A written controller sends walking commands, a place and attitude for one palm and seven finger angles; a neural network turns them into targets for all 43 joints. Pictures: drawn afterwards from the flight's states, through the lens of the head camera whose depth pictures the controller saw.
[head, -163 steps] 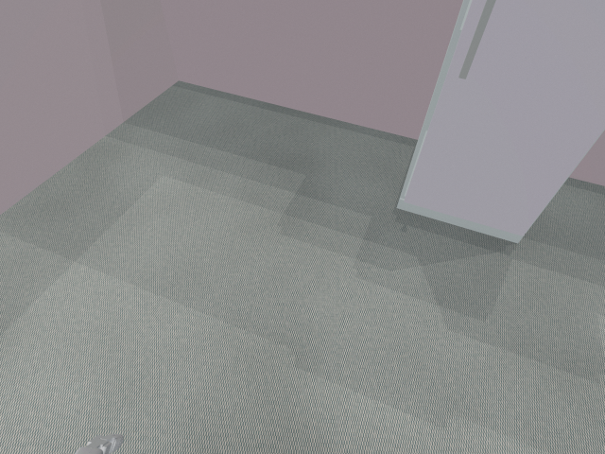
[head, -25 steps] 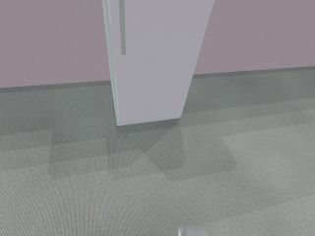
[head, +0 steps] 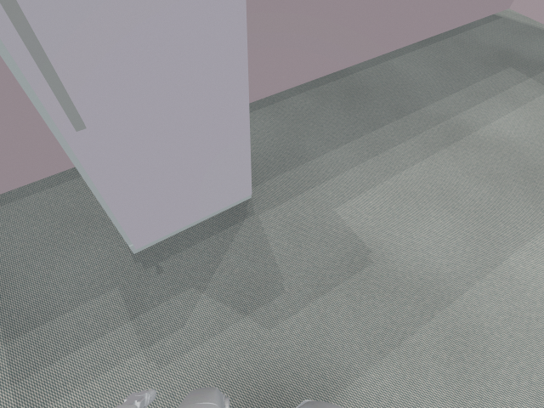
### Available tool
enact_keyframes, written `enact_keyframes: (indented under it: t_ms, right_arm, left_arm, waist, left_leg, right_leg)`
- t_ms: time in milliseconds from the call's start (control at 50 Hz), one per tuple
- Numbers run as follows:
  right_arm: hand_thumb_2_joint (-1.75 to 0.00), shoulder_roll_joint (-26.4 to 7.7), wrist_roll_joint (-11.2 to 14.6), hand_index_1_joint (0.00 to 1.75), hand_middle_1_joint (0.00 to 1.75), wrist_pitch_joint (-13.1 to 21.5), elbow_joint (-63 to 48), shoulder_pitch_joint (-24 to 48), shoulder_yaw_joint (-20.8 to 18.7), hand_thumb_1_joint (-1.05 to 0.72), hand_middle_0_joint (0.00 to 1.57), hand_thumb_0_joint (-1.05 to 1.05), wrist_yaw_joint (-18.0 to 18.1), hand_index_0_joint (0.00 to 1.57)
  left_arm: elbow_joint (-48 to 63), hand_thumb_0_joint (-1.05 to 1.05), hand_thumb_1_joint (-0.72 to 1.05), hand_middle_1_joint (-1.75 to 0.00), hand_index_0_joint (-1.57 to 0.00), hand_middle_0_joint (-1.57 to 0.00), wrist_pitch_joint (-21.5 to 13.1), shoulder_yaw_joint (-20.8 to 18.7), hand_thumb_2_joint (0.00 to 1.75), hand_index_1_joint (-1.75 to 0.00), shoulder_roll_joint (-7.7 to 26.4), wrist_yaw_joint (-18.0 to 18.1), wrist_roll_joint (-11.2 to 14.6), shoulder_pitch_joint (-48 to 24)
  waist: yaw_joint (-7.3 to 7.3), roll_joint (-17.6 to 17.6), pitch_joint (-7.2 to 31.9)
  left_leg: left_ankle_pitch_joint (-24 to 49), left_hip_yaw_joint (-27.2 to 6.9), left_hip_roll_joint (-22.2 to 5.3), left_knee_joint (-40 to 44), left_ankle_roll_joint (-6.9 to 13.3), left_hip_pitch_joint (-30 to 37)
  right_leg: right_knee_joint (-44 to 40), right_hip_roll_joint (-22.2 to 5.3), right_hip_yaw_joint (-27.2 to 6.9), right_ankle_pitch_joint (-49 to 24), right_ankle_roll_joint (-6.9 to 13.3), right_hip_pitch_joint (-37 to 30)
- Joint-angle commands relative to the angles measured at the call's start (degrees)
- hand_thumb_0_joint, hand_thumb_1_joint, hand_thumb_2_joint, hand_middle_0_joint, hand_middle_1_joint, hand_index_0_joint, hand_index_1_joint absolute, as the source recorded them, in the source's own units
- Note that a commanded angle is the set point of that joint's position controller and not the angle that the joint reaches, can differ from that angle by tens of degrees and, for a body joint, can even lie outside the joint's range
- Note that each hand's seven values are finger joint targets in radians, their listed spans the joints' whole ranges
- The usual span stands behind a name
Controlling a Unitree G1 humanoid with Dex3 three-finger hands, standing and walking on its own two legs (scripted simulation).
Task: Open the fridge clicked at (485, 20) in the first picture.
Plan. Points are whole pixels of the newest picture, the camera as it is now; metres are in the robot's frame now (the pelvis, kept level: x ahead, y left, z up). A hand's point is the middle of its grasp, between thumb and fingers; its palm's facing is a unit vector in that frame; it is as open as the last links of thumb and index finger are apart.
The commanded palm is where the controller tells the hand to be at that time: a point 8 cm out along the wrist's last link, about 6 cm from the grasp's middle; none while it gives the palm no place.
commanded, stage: walk to a spot facing it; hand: left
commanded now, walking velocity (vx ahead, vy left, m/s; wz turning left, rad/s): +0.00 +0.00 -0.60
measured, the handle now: (39, 55) +0.67 +0.47 +0.12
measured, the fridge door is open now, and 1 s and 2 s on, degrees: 0 0 0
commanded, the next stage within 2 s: turn to face it in 1.80 s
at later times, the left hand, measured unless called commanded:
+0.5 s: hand (114, 366) +0.19 +0.28 -0.16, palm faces -0.21 -0.95 -0.23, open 7.3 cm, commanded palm none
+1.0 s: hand (199, 325) +0.26 +0.14 -0.13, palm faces -0.55 -0.78 -0.29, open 7.3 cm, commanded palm none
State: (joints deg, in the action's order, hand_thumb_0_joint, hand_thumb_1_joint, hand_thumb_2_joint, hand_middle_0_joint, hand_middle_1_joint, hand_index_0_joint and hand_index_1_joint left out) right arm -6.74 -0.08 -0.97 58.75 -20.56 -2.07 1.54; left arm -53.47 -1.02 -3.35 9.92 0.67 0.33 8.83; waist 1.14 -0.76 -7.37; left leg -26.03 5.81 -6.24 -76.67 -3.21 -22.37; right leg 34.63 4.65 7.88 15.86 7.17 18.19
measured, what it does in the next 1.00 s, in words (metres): steps on the spot, turning right: left foot, then right foot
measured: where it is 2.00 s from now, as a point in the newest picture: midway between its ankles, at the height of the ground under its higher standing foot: outside the picture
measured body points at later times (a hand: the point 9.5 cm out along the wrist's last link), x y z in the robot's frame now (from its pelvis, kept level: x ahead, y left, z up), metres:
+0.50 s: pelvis +0.07 +0.08 +0.01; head +0.12 +0.10 +0.46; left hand +0.20 +0.33 -0.14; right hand +0.12 -0.18 -0.11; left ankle +0.11 +0.20 -0.72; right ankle -0.01 -0.03 -0.63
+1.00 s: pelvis +0.05 +0.03 +0.02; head +0.07 -0.02 +0.46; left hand +0.29 +0.18 -0.11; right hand -0.05 -0.21 -0.14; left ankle +0.14 +0.19 -0.64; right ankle +0.03 -0.04 -0.72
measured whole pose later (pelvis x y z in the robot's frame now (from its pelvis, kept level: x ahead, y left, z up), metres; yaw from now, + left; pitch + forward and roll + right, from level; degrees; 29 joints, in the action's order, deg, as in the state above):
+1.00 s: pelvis +0.05 +0.03 +0.02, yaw -36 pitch +1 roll +2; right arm -14.4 -1.0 -3.7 52.2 -10.8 -3.7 0.8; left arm -50.7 1.5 -2.8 11.7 0.2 -0.5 8.7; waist 1.1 1.7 -5.3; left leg -21.6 2.0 -6.1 -61.0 -5.9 -28.0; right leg 29.5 2.1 -1.3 12.9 3.8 17.2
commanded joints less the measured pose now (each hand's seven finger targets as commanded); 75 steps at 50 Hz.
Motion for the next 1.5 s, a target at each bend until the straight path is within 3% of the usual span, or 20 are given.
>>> enact_keyframes:
  t_ms: [0,120,260,280,320,340,440,620,680,720,760,860,1120,1180,1200,1240,1260,1300,1360,1480]
  right_arm:
    - [-0.9,-6.2,-1.1,0.3,0.3,-0.3,-6.0,0.0,-1.6,-0.9,0.2,0.0,0.4,0.2]
    - [-0.9,-7.2,-1.1,0.3,0.3,-0.2,-8.9,6.6,-1.4,-0.9,0.2,0.0,-0.1,0.2]
    - [-0.9,-10.4,-0.3,0.3,0.3,1.0,-12.1,11.9,-1.7,-0.9,0.2,0.0,0.2,0.2]
    - [-0.9,-11.9,-0.3,0.3,0.3,1.2,-11.3,9.6,-2.1,-0.9,0.2,0.0,0.4,0.2]
    - [-0.9,-20.4,-0.9,0.3,0.3,1.4,-11.5,5.2,-3.7,-0.9,0.2,0.0,0.0,0.2]
    - [-0.9,-19.2,-1.2,0.3,0.3,0.9,-12.3,5.4,-3.0,-0.9,0.2,0.0,-0.2,0.2]
    - [-0.9,-13.9,-1.6,0.3,0.3,1.4,-13.3,11.6,-1.8,-0.9,0.2,0.0,0.2,0.2]
    - [-0.9,-17.4,-1.7,0.3,0.3,0.7,-10.8,7.0,-4.4,-0.9,0.2,0.0,-1.0,0.2]
    - [-0.9,-17.0,-1.3,0.3,0.3,0.5,-11.0,7.8,-4.6,-0.9,0.2,0.0,-1.2,0.2]
    - [-0.9,-9.9,-0.9,0.3,0.3,-0.2,-15.0,9.8,-2.3,-0.9,0.2,0.0,-1.6,0.2]
    - [-0.9,-11.0,-0.5,0.3,0.3,-1.1,-14.1,11.0,-2.3,-0.9,0.2,0.0,-0.5,0.2]
    - [-0.9,-11.9,-1.3,0.3,0.3,-1.5,-10.3,8.0,-2.8,-0.9,0.2,0.0,-0.8,0.2]
    - [-0.9,-11.5,-0.6,0.3,0.3,-0.5,-12.4,12.6,-2.2,-0.9,0.2,0.0,-0.5,0.2]
    - [-0.9,-11.5,-0.6,0.3,0.3,0.4,-11.2,7.3,-2.2,-0.9,0.2,0.0,-0.3,0.2]
    - [-0.9,-12.4,-0.6,0.3,0.3,0.9,-10.0,4.0,-2.3,-0.9,0.2,0.0,0.1,0.2]
    - [-0.9,-21.3,-1.6,0.3,0.3,1.0,-10.8,2.2,-4.0,-0.9,0.2,0.0,0.4,0.2]
    - [-0.9,-21.0,-1.4,0.3,0.3,0.9,-11.7,5.1,-3.6,-0.9,0.2,0.0,0.4,0.2]
    - [-0.9,-15.2,-1.5,0.3,0.3,1.2,-13.4,12.8,-2.0,-0.9,0.2,0.0,0.3,0.2]
    - [-0.9,-13.3,-1.4,0.3,0.3,1.8,-12.3,9.7,-1.4,-0.9,0.2,0.0,0.6,0.2]
    - [-0.9,-14.5,-1.3,0.3,0.3,1.8,-9.0,2.1,-2.6,-0.9,0.2,0.0,0.5,0.2]
  left_arm:
    - [2.9,0.0,0.9,-0.3,-0.2,-0.2,-0.5,-2.3,0.9,-0.3,9.5,1.2,-1.1,2.3]
    - [3.2,0.0,0.9,-0.3,-0.2,-0.2,0.2,-2.8,0.9,-0.3,11.2,0.2,-1.7,3.4]
    - [5.5,0.0,0.9,-0.3,-0.2,-0.2,2.0,-4.1,0.9,-0.3,13.7,0.4,-1.5,3.7]
    - [6.0,0.0,0.9,-0.3,-0.2,-0.2,2.2,-3.8,0.9,-0.3,13.0,0.4,-1.2,2.7]
    - [7.9,0.0,0.9,-0.3,-0.2,-0.2,2.1,-2.6,0.9,-0.3,7.8,-0.3,-0.5,5.6]
    - [7.3,0.0,0.9,-0.3,-0.2,-0.2,2.2,-2.9,0.9,-0.3,10.1,0.0,-1.4,6.0]
    - [6.4,0.0,0.9,-0.3,-0.2,-0.2,3.4,-3.3,0.9,-0.3,9.0,-1.9,-1.5,4.7]
    - [8.0,0.0,0.9,-0.3,-0.2,-0.2,3.2,-2.2,0.9,-0.3,6.6,-2.6,-1.3,-0.8]
    - [6.1,0.0,0.9,-0.3,-0.2,-0.2,2.0,-2.9,0.9,-0.3,8.9,-2.1,-1.4,5.8]
    - [4.5,0.0,0.9,-0.3,-0.2,-0.2,1.1,-5.0,0.9,-0.3,21.2,-0.4,-1.7,11.5]
    - [4.9,0.0,0.9,-0.3,-0.2,-0.2,1.7,-4.6,0.9,-0.3,17.7,0.7,-1.1,8.7]
    - [7.2,0.0,0.9,-0.3,-0.2,-0.2,1.5,-2.8,0.9,-0.3,13.0,0.4,-1.0,0.3]
    - [5.9,0.0,0.9,-0.3,-0.2,-0.2,2.1,-3.4,0.9,-0.3,14.5,0.1,-1.6,3.0]
    - [6.5,0.0,0.9,-0.3,-0.2,-0.2,2.6,-3.3,0.9,-0.3,14.5,-0.4,-1.4,0.4]
    - [6.8,0.0,0.9,-0.3,-0.2,-0.2,2.7,-3.0,0.9,-0.3,13.2,-0.6,-1.0,-0.7]
    - [9.2,0.0,0.9,-0.3,-0.2,-0.2,2.8,-2.1,0.9,-0.3,8.0,-1.5,-0.6,-1.3]
    - [9.4,0.0,0.9,-0.3,-0.2,-0.2,2.9,-3.1,0.9,-0.3,10.6,-1.8,-1.5,-3.1]
    - [5.9,0.0,0.9,-0.3,-0.2,-0.2,3.5,-4.0,0.9,-0.3,10.9,-2.6,-2.2,2.7]
    - [5.1,0.0,0.9,-0.3,-0.2,-0.2,3.8,-3.4,0.9,-0.3,8.6,-3.0,-2.0,3.0]
    - [6.2,0.0,0.9,-0.3,-0.2,-0.2,4.0,-2.2,0.9,-0.3,6.2,-2.8,-1.4,-1.6]
  waist:
    - [1.34,1.2,7.0]
    - [-0.19,-8.3,9.4]
    - [-1.91,-10.2,13.7]
    - [-0.48,-7.7,14.6]
    - [0.08,17.8,17.7]
    - [0.39,12.1,15.1]
    - [-1.92,13.6,8.3]
    - [1.16,15.3,8.6]
    - [-2.86,9.6,11.9]
    - [-6.24,-18.6,14.6]
    - [-5.24,-14.3,12.5]
    - [-0.92,-6.7,10.6]
    - [-3.16,-7.9,12.0]
    - [-0.69,-8.4,11.5]
    - [0.87,-6.2,11.6]
    - [2.77,19.6,8.0]
    - [2.03,13.8,3.3]
    - [-2.66,10.7,2.0]
    - [-2.01,9.1,1.6]
    - [0.78,11.0,4.2]
  left_leg:
    - [3.3,-5.1,-2.8,6.1,-1.6,-5.3]
    - [7.5,-3.2,-0.6,21.6,-2.9,-4.7]
    - [9.2,-2.0,3.7,45.2,-1.8,4.9]
    - [16.7,-2.4,2.0,52.7,-0.9,13.5]
    - [49.4,-22.5,-23.4,55.2,9.0,28.8]
    - [50.0,-20.6,-24.3,54.4,12.4,22.1]
    - [44.4,-3.4,-12.8,55.3,8.6,16.6]
    - [36.8,3.3,-15.6,52.3,8.8,17.0]
    - [31.3,8.2,-13.5,38.7,3.2,11.4]
    - [-11.4,4.7,-1.6,12.9,-2.2,-12.4]
    - [-6.9,-5.0,-3.1,7.6,-0.7,-12.9]
    - [5.1,-3.9,-1.4,11.7,-2.5,-8.4]
    - [0.1,-5.0,3.7,32.3,-1.2,-0.3]
    - [3.6,-3.9,5.6,45.9,0.4,11.1]
    - [6.5,-4.4,4.4,53.8,1.4,20.9]
    - [-10.0,-30.5,-19.9,67.9,8.2,25.3]
    - [-8.4,-30.1,-23.4,69.6,11.2,15.6]
    - [-1.2,-16.2,-14.5,67.8,7.9,9.4]
    - [19.0,-5.9,-10.6,63.2,7.1,12.8]
    - [43.4,1.0,-12.8,56.5,9.6,23.0]
  right_leg:
    - [-14.5,-18.4,-17.0,-39.1,4.0,-1.5]
    - [-11.0,-12.6,-17.9,-34.1,2.5,-3.1]
    - [-2.6,-12.2,-25.1,-37.8,-0.2,-9.2]
    - [0.4,-10.4,-24.1,-33.2,-2.6,-4.2]
    - [22.9,-1.2,-11.1,19.7,-9.4,15.2]
    - [32.8,-3.5,-12.3,21.5,-10.0,13.6]
    - [37.1,-6.3,-8.8,10.6,-11.8,15.1]
    - [10.3,-6.6,-1.1,9.3,-10.5,5.2]
    - [-6.3,-6.3,-1.5,-5.0,-8.3,-9.0]
    - [-13.6,-28.9,-33.2,-38.5,2.2,-19.7]
    - [-13.5,-24.7,-26.3,-30.9,3.8,-14.2]
    - [-13.1,-16.7,-19.3,-27.1,0.6,-8.7]
    - [-15.6,-15.8,-33.4,-10.3,3.1,-8.5]
    - [-14.8,-12.5,-34.1,2.6,0.4,-0.7]
    - [-11.7,-9.1,-31.7,8.9,-2.3,7.3]
    - [13.7,1.9,-13.9,18.1,-8.4,24.5]
    - [21.7,-3.9,-13.4,14.7,-9.1,22.7]
    - [29.4,-4.3,-10.9,7.4,-10.2,17.1]
    - [33.2,-5.3,-9.1,3.3,-11.3,18.0]
    - [23.3,-8.0,-5.0,4.7,-12.1,18.5]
